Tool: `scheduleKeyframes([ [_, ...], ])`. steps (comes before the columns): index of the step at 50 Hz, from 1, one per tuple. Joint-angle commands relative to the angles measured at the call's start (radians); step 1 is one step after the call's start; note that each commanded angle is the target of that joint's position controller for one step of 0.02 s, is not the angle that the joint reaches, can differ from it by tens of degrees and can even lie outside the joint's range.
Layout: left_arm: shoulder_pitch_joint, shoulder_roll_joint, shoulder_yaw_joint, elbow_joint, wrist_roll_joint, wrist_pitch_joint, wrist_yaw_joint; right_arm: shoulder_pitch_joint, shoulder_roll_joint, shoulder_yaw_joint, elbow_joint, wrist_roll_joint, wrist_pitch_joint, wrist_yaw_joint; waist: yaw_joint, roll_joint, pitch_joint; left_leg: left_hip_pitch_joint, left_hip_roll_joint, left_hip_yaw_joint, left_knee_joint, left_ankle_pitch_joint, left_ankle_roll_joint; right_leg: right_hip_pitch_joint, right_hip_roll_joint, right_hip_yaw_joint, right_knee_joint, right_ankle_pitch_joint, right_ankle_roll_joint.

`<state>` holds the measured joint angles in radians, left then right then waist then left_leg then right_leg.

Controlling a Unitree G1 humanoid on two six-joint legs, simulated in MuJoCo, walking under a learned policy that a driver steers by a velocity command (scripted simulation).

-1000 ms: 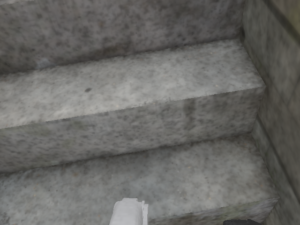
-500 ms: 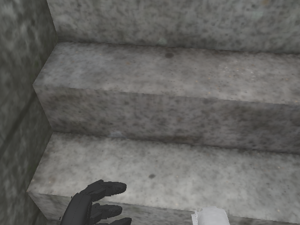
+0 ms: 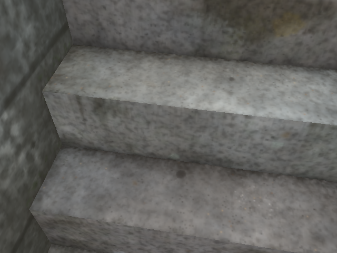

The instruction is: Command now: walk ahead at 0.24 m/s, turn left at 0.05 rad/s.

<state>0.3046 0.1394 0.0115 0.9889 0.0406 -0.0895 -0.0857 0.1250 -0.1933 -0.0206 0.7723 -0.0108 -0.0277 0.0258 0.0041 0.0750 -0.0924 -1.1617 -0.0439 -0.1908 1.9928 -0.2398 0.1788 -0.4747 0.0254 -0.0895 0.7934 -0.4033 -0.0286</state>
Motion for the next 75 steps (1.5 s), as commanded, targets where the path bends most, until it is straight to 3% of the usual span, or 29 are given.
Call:
scheduleKeyframes([
  [1,-0.204,0.132,0.030,-0.125,0.032,-0.044,-0.016,0.012,0.006,0.022,-0.042,0.002,0.028,-0.006,-0.069,-0.138,0.078,-0.165,0.064,0.039,0.348,-0.141,0.001,-0.037,-0.293,0.389,-0.534,-0.089,-0.241],
  [2,-0.028,0.205,0.066,-0.044,-0.049,-0.080,0.125,-0.087,0.081,-0.003,-0.181,-0.064,0.043,-0.065,-0.068,-0.099,0.154,-0.165,0.094,0.072,0.248,-0.060,-0.049,0.134,-0.336,0.341,-0.527,0.072,-0.227],
  [5,0.068,0.172,0.061,-0.029,-0.023,-0.089,0.189,-0.191,0.074,0.002,-0.227,-0.047,0.035,-0.079,0.006,-0.045,0.149,-0.300,0.151,0.080,0.191,-0.140,-0.088,0.362,-0.316,0.305,-0.489,0.186,-0.166],
  [9,-0.014,0.230,0.090,-0.111,-0.036,-0.029,0.174,-0.229,0.073,0.044,-0.369,0.024,0.039,-0.050,-0.007,-0.153,0.132,0.170,0.201,0.281,-0.685,-0.352,-0.085,0.250,-0.224,0.051,-0.725,0.453,-0.161],
  [10,0.085,0.269,0.108,-0.100,-0.039,-0.026,0.165,-0.234,0.102,0.042,-0.365,0.069,0.064,-0.064,0.046,-0.286,0.081,0.403,0.141,0.295,-0.779,-0.627,-0.049,0.218,-0.274,0.111,-0.708,0.734,-0.177],
  [11,0.181,0.245,0.099,-0.064,-0.063,-0.025,0.140,0.009,0.080,0.004,-0.284,0.062,0.080,-0.078,-0.038,-0.161,-0.091,0.685,0.008,0.474,-0.746,-0.417,-0.029,0.306,-0.254,0.024,-0.494,1.350,-0.184],
  [12,0.181,0.263,0.087,-0.061,-0.108,-0.033,0.083,0.219,0.020,-0.019,-0.198,0.054,0.049,-0.098,-0.133,-0.145,-0.276,0.871,0.017,0.258,-0.757,-0.214,0.008,0.266,-0.203,0.023,-0.281,1.629,-0.118],
  [13,-0.002,0.285,0.084,-0.073,-0.004,-0.009,-0.121,0.232,-0.169,-0.035,-0.156,0.008,0.095,0.000,-0.306,0.070,-0.494,1.055,0.026,0.006,-0.952,0.146,0.063,-0.043,-0.189,0.189,-0.123,1.408,-0.173],
  [14,-0.084,0.181,0.095,-0.159,0.000,0.024,-0.175,0.393,-0.261,-0.080,-0.002,-0.053,0.092,0.048,-0.256,0.220,-0.333,1.126,0.228,-0.481,-1.320,0.321,0.227,-0.369,0.018,0.202,0.286,0.370,-0.069],
  [15,0.165,0.270,0.126,-0.017,-0.044,0.051,-0.165,0.617,-0.308,-0.109,0.025,-0.062,0.105,0.087,-0.328,0.191,-0.359,1.065,0.352,-0.692,-1.348,0.512,0.282,-0.325,0.131,0.457,0.883,0.342,-0.064],
  [17,0.068,0.177,0.116,-0.020,-0.058,0.029,-0.098,0.361,-0.262,-0.084,0.106,-0.001,0.054,0.096,-0.176,0.149,-0.169,0.963,0.280,-0.451,-1.270,0.335,0.188,-0.609,0.114,0.463,1.278,0.365,-0.129],
  [19,0.001,0.073,0.048,-0.004,-0.045,0.020,-0.024,0.191,0.029,0.004,0.203,0.032,0.002,0.068,-0.066,-0.075,-0.111,0.843,0.281,-0.419,-1.293,-0.131,0.084,-0.681,0.013,0.427,1.308,0.388,-0.144],
  [20,-0.196,-0.030,0.035,-0.228,-0.010,0.045,0.087,0.198,0.104,-0.009,0.193,-0.001,-0.028,-0.069,-0.012,-0.019,0.018,0.785,0.225,-0.191,-1.319,-0.271,-0.006,-0.514,0.068,0.268,1.265,0.191,-0.050],
  [22,-0.163,-0.009,0.030,-0.231,-0.027,0.110,0.127,0.177,0.120,0.015,0.210,-0.006,-0.060,-0.139,0.034,-0.098,0.136,0.661,0.223,-0.030,-1.362,-0.039,-0.041,-0.501,0.067,0.270,1.219,0.196,-0.008],
  [23,-0.094,0.099,0.010,-0.204,-0.084,0.107,0.050,-0.116,0.101,0.051,0.082,-0.047,-0.081,-0.017,0.079,-0.038,-0.093,0.710,0.251,-0.038,-1.336,0.072,-0.025,-0.702,-0.069,0.396,1.169,0.260,0.013],
  [25,0.032,0.141,0.020,-0.153,-0.073,0.113,0.009,-0.237,0.085,0.079,-0.005,0.022,-0.120,0.059,0.186,-0.151,-0.092,0.501,0.240,0.086,-1.416,0.008,-0.101,-0.433,-0.141,0.320,0.948,0.214,0.122],
  [29,0.001,0.133,0.024,-0.162,-0.035,0.076,0.026,-0.154,-0.241,-0.040,-0.012,-0.033,-0.116,0.038,0.104,0.031,0.017,0.566,0.276,0.242,-1.549,0.332,-0.025,-0.107,-0.149,0.112,0.746,0.208,0.194],
  [33,-0.110,0.134,0.031,-0.227,-0.025,0.063,0.061,-0.069,-0.165,-0.053,-0.039,-0.063,-0.093,0.045,-0.014,0.064,0.035,0.965,0.363,0.194,-1.469,0.456,0.040,-0.142,-0.168,0.097,0.258,0.055,0.137],
  [36,-0.069,0.072,0.033,-0.231,-0.023,0.046,0.072,-0.051,-0.176,-0.061,-0.046,-0.018,-0.053,0.062,-0.006,-0.034,0.055,1.053,0.383,0.194,-1.388,0.488,0.056,-0.033,-0.078,-0.024,-0.119,0.146,0.078],
  [38,-0.094,0.185,0.048,-0.241,-0.052,0.021,0.088,0.017,-0.072,-0.052,-0.093,-0.027,-0.039,0.047,-0.098,-0.305,-0.071,0.925,0.160,0.348,-1.093,0.177,-0.128,0.139,-0.196,0.330,-0.219,0.740,-0.171],
  [40,0.044,0.272,0.081,-0.223,-0.060,0.006,0.059,-0.228,-0.101,-0.057,-0.201,0.000,-0.056,-0.003,0.075,-0.443,-0.018,0.455,-0.013,0.350,-0.783,-0.292,-0.233,0.306,-0.287,0.517,-0.317,0.649,-0.293],
  [45,-0.165,0.228,0.049,-0.380,-0.037,0.036,0.083,-0.135,-0.108,-0.049,-0.223,-0.025,-0.077,-0.006,0.028,-0.079,-0.022,0.214,0.042,0.090,-0.417,-0.185,-0.218,0.192,-0.281,0.606,-0.240,0.368,-0.289],
  [48,-0.235,0.259,0.057,-0.406,-0.053,0.032,0.145,-0.136,-0.051,-0.009,-0.294,-0.005,-0.062,-0.008,-0.004,-0.148,-0.062,0.544,0.036,0.187,-1.055,-0.303,-0.246,0.099,-0.191,0.454,-0.313,0.431,-0.228],
  [51,-0.304,0.311,0.080,-0.384,-0.005,0.062,0.105,0.051,-0.044,-0.021,-0.248,0.041,-0.065,0.009,-0.052,-0.225,-0.107,0.909,-0.002,0.225,-1.336,0.141,-0.164,0.060,-0.214,0.441,-0.220,0.635,-0.258],
  [55,-0.137,0.135,0.037,-0.339,-0.016,0.063,0.076,0.178,-0.239,-0.088,-0.233,-0.021,-0.023,-0.009,-0.044,0.161,-0.139,1.260,0.526,-0.408,-1.557,0.834,0.351,-0.481,0.026,0.202,0.764,-0.267,0.082],
  [60,-0.246,0.142,0.044,-0.326,-0.027,0.043,0.058,0.325,-0.035,0.018,-0.016,-0.078,-0.019,0.075,-0.070,-0.053,0.064,1.155,0.279,-0.161,-1.680,-0.262,0.132,-0.880,0.079,0.330,1.190,0.282,-0.098],
  [70,-0.498,0.020,-0.090,-0.490,-0.014,0.107,0.049,0.385,-0.001,0.063,0.324,-0.141,-0.091,0.079,0.035,-0.060,0.122,0.936,0.314,0.071,-1.854,-0.114,0.071,-1.232,-0.152,0.181,1.551,0.115,-0.292],
  [72,-0.720,0.103,-0.086,-0.546,-0.015,0.132,0.039,0.547,-0.019,0.056,0.368,-0.117,-0.100,0.081,-0.046,-0.015,0.098,0.816,0.281,0.114,-1.903,-0.084,0.030,-1.065,-0.232,0.065,1.236,0.167,-0.292],
  [75,-0.737,-0.003,-0.132,-0.479,0.000,0.215,-0.023,0.602,-0.095,0.038,0.411,0.010,-0.052,0.124,-0.045,0.180,0.035,0.701,0.351,0.138,-2.062,0.283,0.162,-0.590,-0.132,-0.133,0.886,-0.119,-0.220],
])
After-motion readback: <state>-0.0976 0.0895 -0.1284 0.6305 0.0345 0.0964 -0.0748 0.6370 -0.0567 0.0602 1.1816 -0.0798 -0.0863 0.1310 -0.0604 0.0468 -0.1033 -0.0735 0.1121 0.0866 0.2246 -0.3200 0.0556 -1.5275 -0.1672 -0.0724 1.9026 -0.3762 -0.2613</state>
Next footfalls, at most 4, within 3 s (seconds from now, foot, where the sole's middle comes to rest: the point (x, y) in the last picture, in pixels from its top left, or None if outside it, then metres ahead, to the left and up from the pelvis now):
0.20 left None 0.26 0.21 -0.52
0.72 right None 0.24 -0.04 -0.51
1.04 left None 0.32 0.18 -0.51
1.58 right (269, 212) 0.46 -0.23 -0.30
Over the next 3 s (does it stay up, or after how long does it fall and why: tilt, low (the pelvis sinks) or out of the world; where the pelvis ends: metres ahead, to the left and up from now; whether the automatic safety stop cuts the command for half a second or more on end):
stays up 0.83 -0.08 0.86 its command is cut before an obstacle after 1.6 s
